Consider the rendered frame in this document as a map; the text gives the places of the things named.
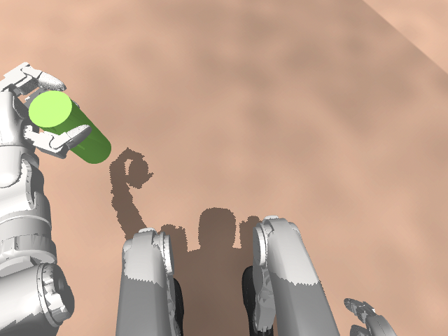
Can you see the can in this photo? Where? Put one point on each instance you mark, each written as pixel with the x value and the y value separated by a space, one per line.
pixel 53 111

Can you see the right robot hand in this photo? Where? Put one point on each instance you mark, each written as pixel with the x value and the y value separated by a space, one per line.
pixel 376 325

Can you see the left robot arm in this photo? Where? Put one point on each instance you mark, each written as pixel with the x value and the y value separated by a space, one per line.
pixel 35 298

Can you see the left robot hand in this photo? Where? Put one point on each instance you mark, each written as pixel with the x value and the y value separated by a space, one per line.
pixel 16 127

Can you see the right robot foot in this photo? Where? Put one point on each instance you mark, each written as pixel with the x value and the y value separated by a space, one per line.
pixel 249 298

